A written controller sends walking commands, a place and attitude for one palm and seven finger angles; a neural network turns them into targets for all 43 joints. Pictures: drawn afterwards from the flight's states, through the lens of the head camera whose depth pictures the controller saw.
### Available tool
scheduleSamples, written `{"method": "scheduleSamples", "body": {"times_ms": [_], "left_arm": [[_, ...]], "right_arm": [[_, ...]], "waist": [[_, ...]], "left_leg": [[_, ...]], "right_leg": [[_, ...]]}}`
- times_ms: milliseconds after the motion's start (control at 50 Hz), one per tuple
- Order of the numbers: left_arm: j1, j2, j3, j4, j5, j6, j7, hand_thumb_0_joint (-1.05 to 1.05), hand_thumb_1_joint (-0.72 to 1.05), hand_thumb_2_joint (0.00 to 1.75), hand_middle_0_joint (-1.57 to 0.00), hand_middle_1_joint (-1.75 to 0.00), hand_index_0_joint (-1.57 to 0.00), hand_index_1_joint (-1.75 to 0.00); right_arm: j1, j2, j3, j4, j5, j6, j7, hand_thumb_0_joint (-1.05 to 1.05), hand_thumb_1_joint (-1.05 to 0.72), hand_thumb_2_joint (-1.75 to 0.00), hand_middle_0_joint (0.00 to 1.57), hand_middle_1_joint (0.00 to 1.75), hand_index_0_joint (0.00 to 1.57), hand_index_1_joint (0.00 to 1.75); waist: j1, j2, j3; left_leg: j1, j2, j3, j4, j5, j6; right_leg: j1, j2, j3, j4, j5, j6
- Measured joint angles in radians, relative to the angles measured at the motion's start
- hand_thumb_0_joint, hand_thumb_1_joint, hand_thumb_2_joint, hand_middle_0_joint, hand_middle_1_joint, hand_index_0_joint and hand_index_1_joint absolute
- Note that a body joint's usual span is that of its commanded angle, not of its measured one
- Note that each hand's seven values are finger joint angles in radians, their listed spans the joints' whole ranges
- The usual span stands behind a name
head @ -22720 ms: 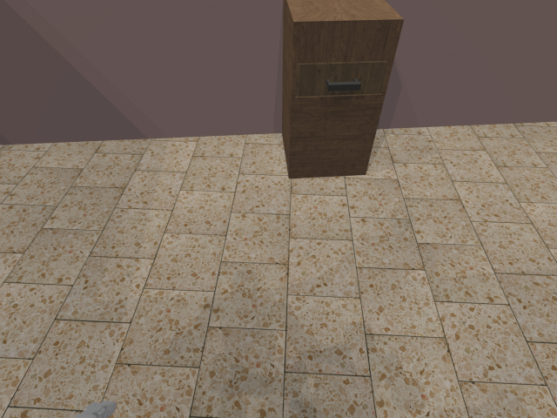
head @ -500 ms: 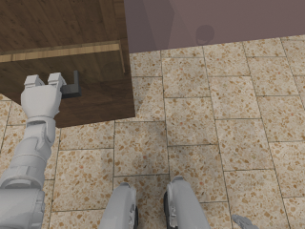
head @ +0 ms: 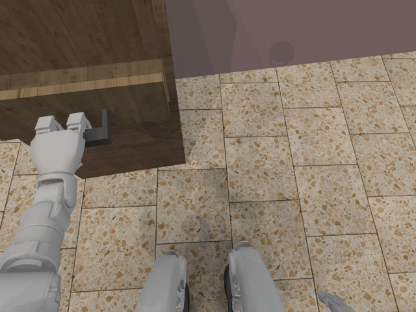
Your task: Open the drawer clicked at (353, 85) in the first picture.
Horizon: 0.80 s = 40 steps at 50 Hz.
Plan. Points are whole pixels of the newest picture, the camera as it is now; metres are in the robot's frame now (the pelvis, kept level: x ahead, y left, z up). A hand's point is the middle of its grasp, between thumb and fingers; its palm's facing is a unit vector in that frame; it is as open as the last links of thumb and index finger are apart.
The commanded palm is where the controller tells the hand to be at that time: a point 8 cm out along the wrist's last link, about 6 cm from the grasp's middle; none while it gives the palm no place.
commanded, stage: pull the drawer open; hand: left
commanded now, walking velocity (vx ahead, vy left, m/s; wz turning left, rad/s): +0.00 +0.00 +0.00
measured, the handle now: (74, 129) +0.46 +0.28 -0.06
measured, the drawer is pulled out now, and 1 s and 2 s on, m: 0.05 0.10 0.17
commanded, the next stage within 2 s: none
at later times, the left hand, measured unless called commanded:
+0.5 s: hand (73, 168) +0.39 +0.28 -0.08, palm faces -0.04 -0.04 -1.00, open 6.1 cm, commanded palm +0.35 +0.26 -0.03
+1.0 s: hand (73, 181) +0.36 +0.27 -0.08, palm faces -0.03 -0.04 -1.00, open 6.1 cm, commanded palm +0.32 +0.26 -0.03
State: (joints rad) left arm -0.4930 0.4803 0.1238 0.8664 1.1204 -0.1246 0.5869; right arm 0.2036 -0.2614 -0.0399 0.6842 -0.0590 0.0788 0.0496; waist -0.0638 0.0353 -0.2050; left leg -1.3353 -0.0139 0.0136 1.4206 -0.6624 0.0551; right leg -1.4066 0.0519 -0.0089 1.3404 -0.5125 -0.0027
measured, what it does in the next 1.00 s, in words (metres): stands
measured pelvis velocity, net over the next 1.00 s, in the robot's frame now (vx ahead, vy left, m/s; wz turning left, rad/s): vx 0.00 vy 0.00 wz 0.01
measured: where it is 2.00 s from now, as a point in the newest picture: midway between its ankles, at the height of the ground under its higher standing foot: outside the picture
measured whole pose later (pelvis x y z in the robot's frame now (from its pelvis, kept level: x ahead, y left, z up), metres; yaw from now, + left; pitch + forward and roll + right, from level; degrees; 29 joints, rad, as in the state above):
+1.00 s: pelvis +0.00 +0.00 +0.01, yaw +0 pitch +31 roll -2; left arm -0.29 0.41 0.10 0.71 1.12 -0.10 0.62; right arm 0.16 -0.26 -0.05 0.67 -0.06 0.06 0.05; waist -0.04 0.03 -0.22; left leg -1.28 -0.01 0.02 1.40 -0.66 0.05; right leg -1.36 0.05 0.00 1.34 -0.52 -0.01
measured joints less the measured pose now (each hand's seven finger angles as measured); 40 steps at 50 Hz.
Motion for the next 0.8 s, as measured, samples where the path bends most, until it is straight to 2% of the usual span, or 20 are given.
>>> {"method": "scheduleSamples", "body": {"times_ms": [260,800], "left_arm": [[0.017,-0.010,-0.007,-0.017,-0.003,0.012,0.000,0.01,0.67,0.77,-0.29,-1.35,-0.35,-1.35],[0.155,-0.055,-0.029,-0.115,-0.012,0.041,0.016,0.02,0.67,0.74,-0.30,-1.35,-0.36,-1.35]], "right_arm": [[-0.011,0.001,-0.002,-0.004,0.006,-0.011,-0.002,0.01,-0.91,-0.90,0.20,0.30,0.21,0.30],[-0.025,0.006,-0.007,-0.011,0.003,-0.009,-0.005,0.01,-0.91,-0.90,0.20,0.30,0.21,0.30]], "waist": [[0.003,0.002,-0.004],[0.018,-0.003,-0.007]], "left_leg": [[-0.008,-0.002,0.005,0.010,0.003,0.001],[0.050,0.000,0.005,-0.029,0.007,-0.005]], "right_leg": [[-0.010,-0.002,0.004,0.012,0.003,0.002],[0.045,0.000,0.006,-0.019,0.003,-0.004]]}}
